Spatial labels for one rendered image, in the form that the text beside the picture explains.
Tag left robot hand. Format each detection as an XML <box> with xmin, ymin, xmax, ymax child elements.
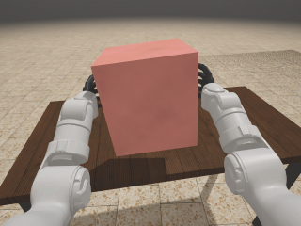
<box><xmin>83</xmin><ymin>75</ymin><xmax>102</xmax><ymax>108</ymax></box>

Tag robot left forearm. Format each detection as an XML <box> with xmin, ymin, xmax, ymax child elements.
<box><xmin>30</xmin><ymin>91</ymin><xmax>99</xmax><ymax>205</ymax></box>

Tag right robot upper arm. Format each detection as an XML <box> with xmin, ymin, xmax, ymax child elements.
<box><xmin>224</xmin><ymin>147</ymin><xmax>301</xmax><ymax>226</ymax></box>

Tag carton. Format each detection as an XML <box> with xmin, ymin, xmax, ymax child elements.
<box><xmin>90</xmin><ymin>38</ymin><xmax>198</xmax><ymax>156</ymax></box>

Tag robot right forearm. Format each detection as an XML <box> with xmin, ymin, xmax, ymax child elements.
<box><xmin>201</xmin><ymin>83</ymin><xmax>287</xmax><ymax>185</ymax></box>

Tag left robot upper arm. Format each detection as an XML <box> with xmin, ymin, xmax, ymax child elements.
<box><xmin>1</xmin><ymin>166</ymin><xmax>91</xmax><ymax>226</ymax></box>

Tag right robot hand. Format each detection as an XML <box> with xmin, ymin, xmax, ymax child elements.
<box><xmin>198</xmin><ymin>63</ymin><xmax>214</xmax><ymax>99</ymax></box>

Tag table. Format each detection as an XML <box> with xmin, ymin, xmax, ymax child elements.
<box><xmin>0</xmin><ymin>86</ymin><xmax>301</xmax><ymax>226</ymax></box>

